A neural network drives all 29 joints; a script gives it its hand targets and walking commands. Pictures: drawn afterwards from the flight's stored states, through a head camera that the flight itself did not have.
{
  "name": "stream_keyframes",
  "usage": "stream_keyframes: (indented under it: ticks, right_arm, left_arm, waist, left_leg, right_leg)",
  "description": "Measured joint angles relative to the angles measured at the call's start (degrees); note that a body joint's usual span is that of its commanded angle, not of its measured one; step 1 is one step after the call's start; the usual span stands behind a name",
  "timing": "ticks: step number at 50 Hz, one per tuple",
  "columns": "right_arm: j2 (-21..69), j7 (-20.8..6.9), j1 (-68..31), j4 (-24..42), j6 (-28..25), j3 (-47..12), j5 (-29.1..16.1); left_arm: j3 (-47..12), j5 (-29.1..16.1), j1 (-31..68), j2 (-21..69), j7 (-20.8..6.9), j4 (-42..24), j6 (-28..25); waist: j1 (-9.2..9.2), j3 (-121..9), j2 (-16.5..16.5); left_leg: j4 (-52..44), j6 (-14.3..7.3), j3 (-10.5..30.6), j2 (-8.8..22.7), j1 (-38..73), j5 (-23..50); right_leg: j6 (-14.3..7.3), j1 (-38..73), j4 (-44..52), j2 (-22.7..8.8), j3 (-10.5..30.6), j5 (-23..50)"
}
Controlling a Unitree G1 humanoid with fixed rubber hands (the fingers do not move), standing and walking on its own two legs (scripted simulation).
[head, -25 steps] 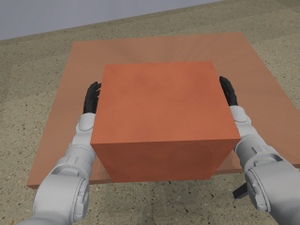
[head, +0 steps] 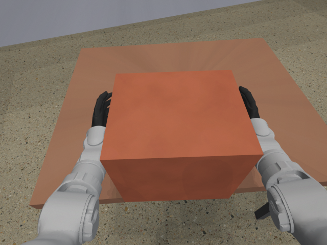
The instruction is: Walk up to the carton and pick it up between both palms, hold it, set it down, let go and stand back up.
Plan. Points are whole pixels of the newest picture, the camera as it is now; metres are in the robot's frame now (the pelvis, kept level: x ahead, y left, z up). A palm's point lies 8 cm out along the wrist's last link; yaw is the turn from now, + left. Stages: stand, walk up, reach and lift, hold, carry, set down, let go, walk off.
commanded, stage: reach and lift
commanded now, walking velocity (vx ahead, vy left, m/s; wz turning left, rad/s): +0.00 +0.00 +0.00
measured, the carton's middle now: (175, 139) +0.38 +0.01 +0.03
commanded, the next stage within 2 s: none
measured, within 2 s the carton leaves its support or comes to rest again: leaves its support in 0.52 s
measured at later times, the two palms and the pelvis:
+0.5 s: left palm (101, 124) +0.40 +0.19 +0.08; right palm (255, 122) +0.40 -0.19 +0.08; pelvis +0.02 +0.00 +0.01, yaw +1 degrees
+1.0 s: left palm (94, 125) +0.38 +0.20 +0.10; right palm (256, 118) +0.40 -0.18 +0.10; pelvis +0.01 -0.01 +0.01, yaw +4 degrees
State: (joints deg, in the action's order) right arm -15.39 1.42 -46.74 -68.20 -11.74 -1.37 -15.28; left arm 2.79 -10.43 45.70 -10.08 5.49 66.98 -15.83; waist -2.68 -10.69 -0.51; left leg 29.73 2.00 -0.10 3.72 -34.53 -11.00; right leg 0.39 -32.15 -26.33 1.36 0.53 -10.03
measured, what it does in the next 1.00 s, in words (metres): stands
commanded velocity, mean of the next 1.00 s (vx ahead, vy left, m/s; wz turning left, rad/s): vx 0.00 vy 0.00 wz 0.00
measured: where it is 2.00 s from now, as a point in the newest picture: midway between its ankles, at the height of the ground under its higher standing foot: outside the picture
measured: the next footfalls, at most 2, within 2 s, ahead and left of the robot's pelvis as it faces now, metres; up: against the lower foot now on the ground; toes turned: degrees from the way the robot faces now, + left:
none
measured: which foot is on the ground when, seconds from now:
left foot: down 0.00-1.00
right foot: down 0.00-1.00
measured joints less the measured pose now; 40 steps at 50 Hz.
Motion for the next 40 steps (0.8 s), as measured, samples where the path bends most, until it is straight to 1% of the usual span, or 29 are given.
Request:
stream_keyframes:
  ticks: [3, 7, 10, 11, 13, 16, 20, 23, 29, 34, 37, 40]
  right_arm:
    - [0.2, -0.2, 0.6, 0.5, -0.3, 0.9, 1.3]
    - [0.9, -0.5, 1.4, 0.7, -1.0, 3.6, 5.1]
    - [2.1, -0.5, 3.2, 2.2, -1.7, 5.9, 8.7]
    - [2.5, -0.6, 4.2, 3.0, -1.8, 6.5, 9.5]
    - [3.3, -0.6, 6.1, 4.2, -2.1, 7.7, 10.6]
    - [4.1, -0.6, 8.3, 5.9, -2.3, 8.8, 11.5]
    - [4.3, -0.7, 10.8, 8.2, -2.4, 9.2, 12.3]
    - [4.4, -0.7, 12.0, 8.9, -3.0, 9.1, 12.5]
    - [4.5, -0.1, 13.8, 9.7, -5.2, 8.9, 13.2]
    - [4.6, 0.5, 14.2, 11.3, -7.1, 8.4, 13.4]
    - [5.0, 0.6, 13.5, 10.7, -7.5, 9.2, 14.6]
    - [5.1, 0.8, 12.9, 9.8, -7.1, 9.4, 14.8]
  left_arm:
    - [0.9, 1.3, -0.6, 0.3, -0.1, -0.5, -0.3]
    - [3.7, 4.6, -1.2, 1.0, -0.9, -0.3, -1.3]
    - [5.9, 7.2, -2.2, 1.4, -1.8, -0.2, -2.5]
    - [5.6, 7.4, -2.8, 1.3, -2.3, -0.3, -2.8]
    - [4.9, 7.4, -4.1, 1.3, -2.4, -0.5, -3.5]
    - [4.9, 7.8, -5.6, 1.6, -2.5, -1.3, -4.0]
    - [4.9, 7.8, -7.3, 2.3, -2.6, -2.2, -4.6]
    - [3.9, 7.1, -8.6, 2.4, -2.3, -3.3, -4.7]
    - [3.6, 7.5, -9.9, 2.8, -1.9, -4.6, -5.5]
    - [3.9, 7.6, -11.5, 3.0, -1.5, -8.2, -6.1]
    - [4.2, 7.7, -11.3, 2.7, -1.6, -8.1, -6.1]
    - [3.6, 7.1, -10.7, 2.2, -1.6, -8.2, -4.9]
  waist:
    - [0.07, 0.1, 0.0]
    - [0.43, 0.8, 0.1]
    - [1.34, 1.6, 0.3]
    - [1.74, 1.5, 0.2]
    - [2.5, 1.4, 0.2]
    - [2.98, 2.3, 0.3]
    - [2.51, 2.1, 0.5]
    - [2.47, 1.6, 0.4]
    - [2.26, 0.8, 0.6]
    - [1.73, 1.6, 0.5]
    - [1.72, 2.3, 0.7]
    - [1.89, 3.1, 1.1]
  left_leg:
    - [-0.5, 0.0, 0.0, -0.1, 0.7, 0.1]
    - [-1.9, -0.1, 0.1, -0.2, 2.6, 0.5]
    - [-3.9, -0.2, 0.3, -0.6, 5.2, 1.1]
    - [-4.5, -0.2, 0.4, -0.7, 5.9, 1.3]
    - [-5.8, -0.3, 0.6, -0.9, 7.5, 1.6]
    - [-7.3, -0.4, 0.6, -1.2, 10.4, 1.9]
    - [-8.2, -0.4, 0.2, -1.2, 12.1, 1.7]
    - [-8.3, -0.4, 0.2, -1.1, 12.5, 1.6]
    - [-8.2, -0.2, 0.7, -0.9, 12.5, 1.5]
    - [-8.2, 0.1, 1.1, -0.7, 12.7, 1.8]
    - [-8.7, 0.2, 1.5, -0.7, 13.1, 2.4]
    - [-9.3, 0.3, 2.0, -0.8, 13.5, 3.1]
  right_leg:
    - [0.0, 0.7, 0.6, -0.1, 0.0, 0.1]
    - [0.1, 2.7, 2.0, -0.2, -0.2, 0.4]
    - [0.2, 5.4, 3.7, -0.6, -0.5, 0.8]
    - [0.2, 6.2, 4.4, -0.7, -0.6, 0.9]
    - [0.2, 7.9, 5.8, -0.9, -0.9, 1.2]
    - [0.3, 10.9, 7.4, -1.2, -1.0, 1.5]
    - [0.4, 12.5, 8.5, -1.2, -0.6, 1.6]
    - [0.3, 13.2, 9.1, -1.1, -0.6, 1.7]
    - [0.2, 13.7, 9.7, -0.9, -1.1, 1.9]
    - [-0.1, 14.0, 9.8, -0.7, -1.4, 2.2]
    - [-0.2, 14.3, 9.8, -0.7, -1.8, 2.4]
    - [-0.4, 14.7, 9.8, -0.7, -2.3, 2.5]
